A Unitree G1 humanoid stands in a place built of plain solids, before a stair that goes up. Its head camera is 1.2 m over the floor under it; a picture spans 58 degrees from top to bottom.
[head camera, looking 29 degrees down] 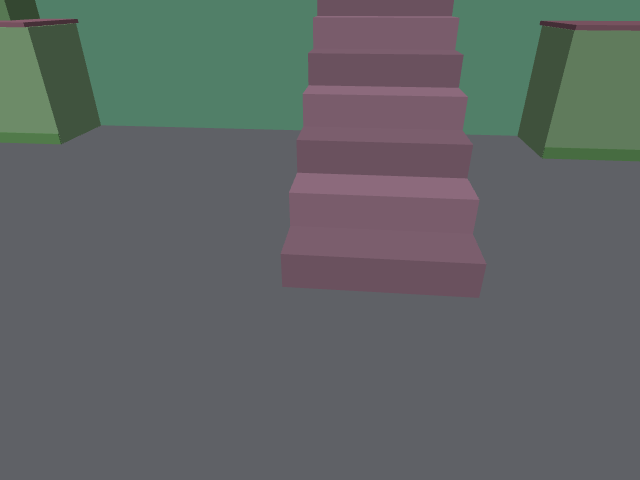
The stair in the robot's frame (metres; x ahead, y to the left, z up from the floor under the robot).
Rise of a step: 0.18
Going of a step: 0.28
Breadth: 0.92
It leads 5 degrees to the right of straight ahead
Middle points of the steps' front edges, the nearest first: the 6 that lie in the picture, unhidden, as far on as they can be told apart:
1.66 -0.28 0.18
1.94 -0.30 0.37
2.22 -0.33 0.55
2.50 -0.36 0.74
2.78 -0.38 0.92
3.07 -0.41 1.10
